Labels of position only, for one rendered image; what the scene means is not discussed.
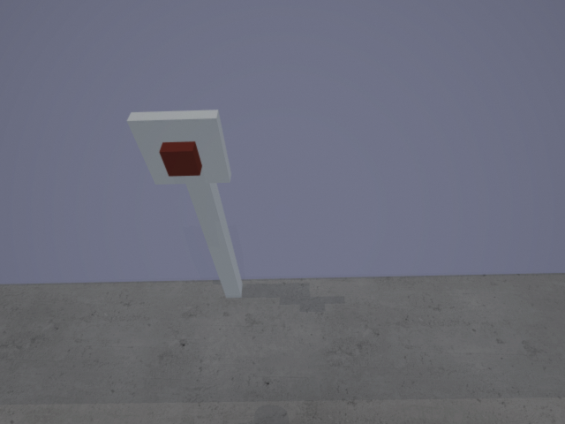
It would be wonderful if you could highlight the panel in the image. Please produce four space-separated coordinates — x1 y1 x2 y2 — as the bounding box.
127 110 243 298

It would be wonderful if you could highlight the button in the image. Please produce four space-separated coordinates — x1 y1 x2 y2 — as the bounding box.
160 141 202 177

